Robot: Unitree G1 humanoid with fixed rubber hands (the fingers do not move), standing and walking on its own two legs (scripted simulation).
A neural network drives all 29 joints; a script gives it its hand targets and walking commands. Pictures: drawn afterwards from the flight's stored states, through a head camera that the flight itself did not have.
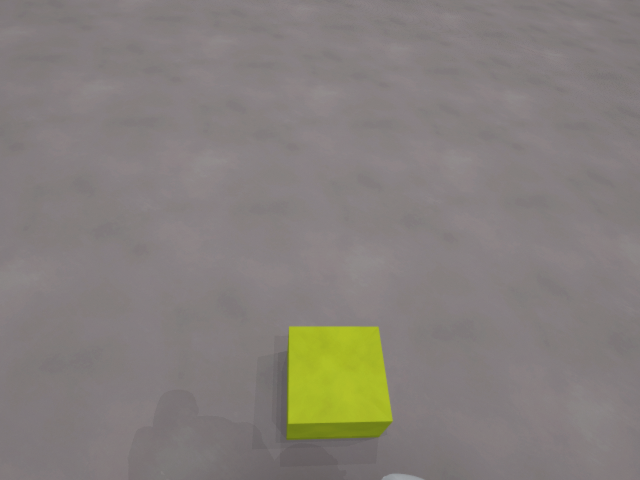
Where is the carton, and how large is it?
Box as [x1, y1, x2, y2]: [287, 326, 392, 439]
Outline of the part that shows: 289,326 287,350 287,439 378,436 392,421 378,327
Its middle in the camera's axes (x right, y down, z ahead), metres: +0.03 +0.42 +1.15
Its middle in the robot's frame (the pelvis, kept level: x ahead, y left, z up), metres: +0.47 -0.08 -0.68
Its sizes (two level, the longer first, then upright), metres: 0.273 0.271 0.176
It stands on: the floor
